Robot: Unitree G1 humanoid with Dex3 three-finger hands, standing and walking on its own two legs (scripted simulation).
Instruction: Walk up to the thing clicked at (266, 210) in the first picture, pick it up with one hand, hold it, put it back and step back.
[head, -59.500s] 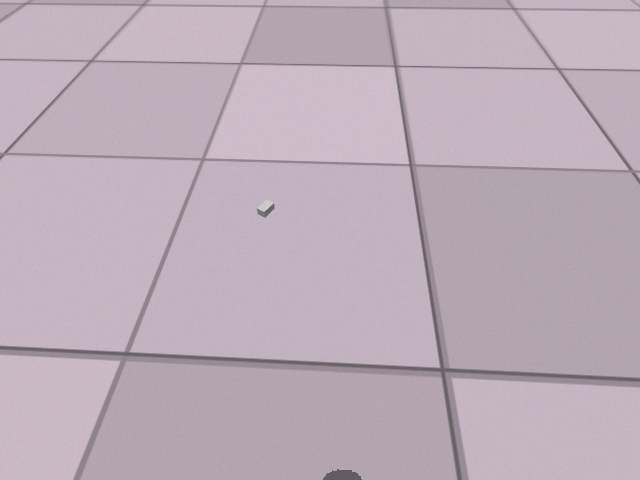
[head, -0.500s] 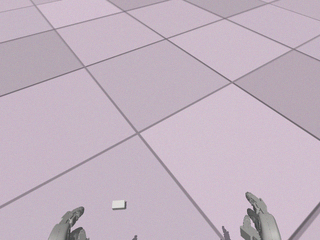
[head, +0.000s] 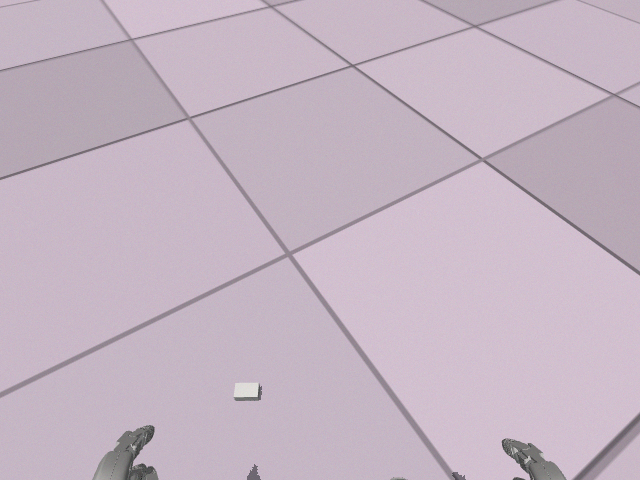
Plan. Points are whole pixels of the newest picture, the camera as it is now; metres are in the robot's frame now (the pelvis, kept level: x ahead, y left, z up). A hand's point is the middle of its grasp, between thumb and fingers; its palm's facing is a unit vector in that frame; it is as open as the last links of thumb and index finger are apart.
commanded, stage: stand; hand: left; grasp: from above
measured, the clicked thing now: (247, 391) +0.46 +0.23 -0.72
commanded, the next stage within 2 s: none
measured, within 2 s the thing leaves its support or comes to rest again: neither
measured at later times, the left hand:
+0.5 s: hand out of the picture +0.05 +0.23 -0.13, palm faces +0.05 -0.95 -0.32, open 7.4 cm
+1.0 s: hand out of the picture +0.05 +0.23 -0.12, palm faces +0.03 -0.94 -0.33, open 7.4 cm
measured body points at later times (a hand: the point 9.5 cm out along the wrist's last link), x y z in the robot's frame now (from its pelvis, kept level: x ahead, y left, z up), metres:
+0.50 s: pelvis +0.00 +0.00 +0.04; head +0.00 -0.01 +0.49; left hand +0.05 +0.28 -0.10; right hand +0.07 -0.27 -0.11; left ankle -0.01 +0.12 -0.70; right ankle +0.02 -0.14 -0.70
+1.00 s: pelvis +0.00 -0.01 +0.04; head +0.00 -0.02 +0.49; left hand +0.05 +0.28 -0.10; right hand +0.06 -0.30 -0.10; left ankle -0.01 +0.12 -0.70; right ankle +0.02 -0.14 -0.70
